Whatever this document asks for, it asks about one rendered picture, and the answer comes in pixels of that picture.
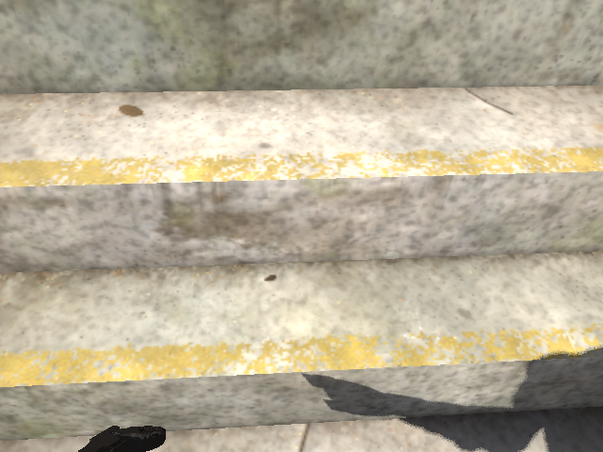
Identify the left robot hand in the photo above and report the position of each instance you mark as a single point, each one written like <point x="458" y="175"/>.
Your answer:
<point x="133" y="439"/>

